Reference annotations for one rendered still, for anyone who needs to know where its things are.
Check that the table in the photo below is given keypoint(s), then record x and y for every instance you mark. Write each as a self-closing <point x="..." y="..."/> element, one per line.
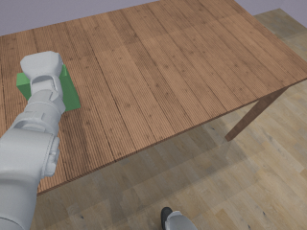
<point x="148" y="73"/>

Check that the robot left forearm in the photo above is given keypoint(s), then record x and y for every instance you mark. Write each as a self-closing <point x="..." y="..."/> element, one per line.
<point x="44" y="108"/>

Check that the sponge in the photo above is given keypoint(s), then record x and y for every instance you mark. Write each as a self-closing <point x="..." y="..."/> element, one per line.
<point x="69" y="94"/>

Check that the robot left upper arm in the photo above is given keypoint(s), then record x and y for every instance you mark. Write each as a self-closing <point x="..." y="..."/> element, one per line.
<point x="26" y="157"/>

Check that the right robot shin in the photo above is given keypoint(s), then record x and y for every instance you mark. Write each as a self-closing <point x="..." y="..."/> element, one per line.
<point x="175" y="213"/>

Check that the left robot hand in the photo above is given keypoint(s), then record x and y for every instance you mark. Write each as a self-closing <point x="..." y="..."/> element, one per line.
<point x="44" y="62"/>

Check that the robot right thigh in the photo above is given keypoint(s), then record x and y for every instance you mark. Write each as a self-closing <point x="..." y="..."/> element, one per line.
<point x="179" y="222"/>

